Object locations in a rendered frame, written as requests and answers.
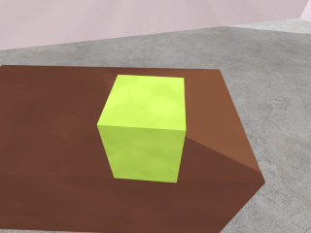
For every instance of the pedestal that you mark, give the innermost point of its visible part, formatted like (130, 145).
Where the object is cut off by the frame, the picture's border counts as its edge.
(55, 174)

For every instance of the carton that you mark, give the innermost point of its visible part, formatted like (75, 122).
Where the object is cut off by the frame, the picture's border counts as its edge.
(143, 127)

